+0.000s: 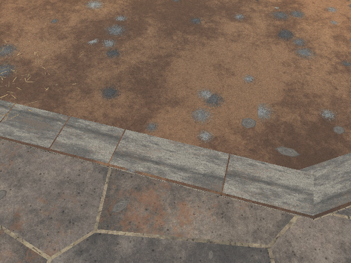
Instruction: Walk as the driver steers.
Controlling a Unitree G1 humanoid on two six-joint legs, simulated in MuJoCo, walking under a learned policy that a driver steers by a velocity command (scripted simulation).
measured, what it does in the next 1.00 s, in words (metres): walks ahead, turning left: right foot, then left foot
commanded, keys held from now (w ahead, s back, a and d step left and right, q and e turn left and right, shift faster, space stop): no key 0.10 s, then w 0.18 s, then w+q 0.72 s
